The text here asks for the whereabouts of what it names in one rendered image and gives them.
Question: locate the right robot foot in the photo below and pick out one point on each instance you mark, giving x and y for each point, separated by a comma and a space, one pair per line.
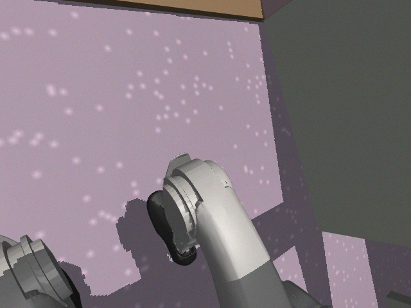
155, 208

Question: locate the right robot hand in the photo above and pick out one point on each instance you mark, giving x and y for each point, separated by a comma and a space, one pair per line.
298, 297

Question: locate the left robot foot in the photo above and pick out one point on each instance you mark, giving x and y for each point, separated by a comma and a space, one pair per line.
75, 296

